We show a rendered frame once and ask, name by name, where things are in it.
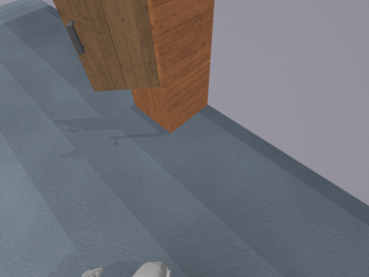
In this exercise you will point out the cupboard door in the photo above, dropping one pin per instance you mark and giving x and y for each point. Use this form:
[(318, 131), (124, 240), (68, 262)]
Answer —
[(119, 52)]

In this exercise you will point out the left robot thigh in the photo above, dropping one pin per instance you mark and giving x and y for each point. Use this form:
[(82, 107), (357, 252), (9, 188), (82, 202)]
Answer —
[(153, 269)]

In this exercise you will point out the handle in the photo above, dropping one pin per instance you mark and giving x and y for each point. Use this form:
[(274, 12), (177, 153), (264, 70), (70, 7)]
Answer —
[(74, 37)]

